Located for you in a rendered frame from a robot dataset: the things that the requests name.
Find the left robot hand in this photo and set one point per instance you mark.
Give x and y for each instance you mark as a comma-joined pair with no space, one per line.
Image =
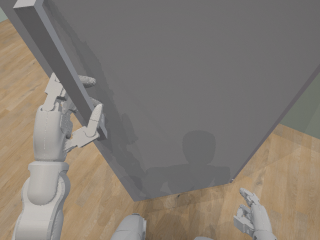
52,123

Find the left robot thigh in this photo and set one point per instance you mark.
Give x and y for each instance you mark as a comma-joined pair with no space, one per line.
132,227

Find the handle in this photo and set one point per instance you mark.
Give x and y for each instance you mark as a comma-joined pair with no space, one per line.
35,20

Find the robot left forearm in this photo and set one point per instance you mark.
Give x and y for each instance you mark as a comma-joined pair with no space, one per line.
43,195

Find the robot right forearm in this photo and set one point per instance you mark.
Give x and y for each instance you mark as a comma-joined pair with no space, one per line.
263,235

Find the right robot hand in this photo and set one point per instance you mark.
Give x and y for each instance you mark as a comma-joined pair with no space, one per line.
254,219

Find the fridge door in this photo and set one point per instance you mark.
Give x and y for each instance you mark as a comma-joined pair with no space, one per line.
189,87

